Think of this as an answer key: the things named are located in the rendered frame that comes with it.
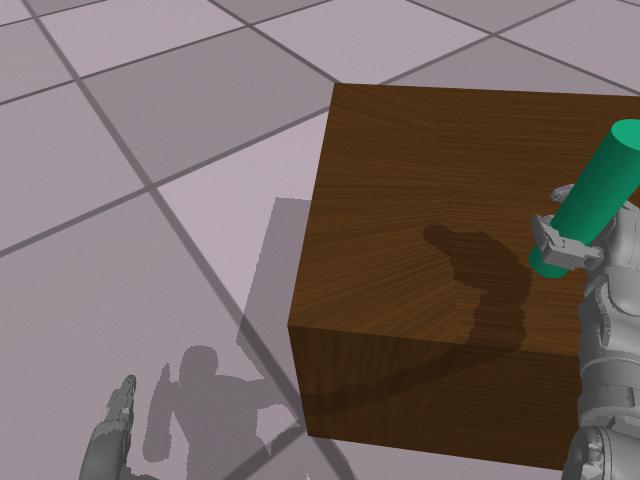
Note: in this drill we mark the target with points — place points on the right robot hand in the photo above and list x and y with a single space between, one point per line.
618 244

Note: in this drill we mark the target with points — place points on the right robot arm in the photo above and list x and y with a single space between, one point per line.
607 444

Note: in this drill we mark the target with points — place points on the can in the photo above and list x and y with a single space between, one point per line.
608 180

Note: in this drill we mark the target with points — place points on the left robot hand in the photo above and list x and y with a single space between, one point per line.
106 454

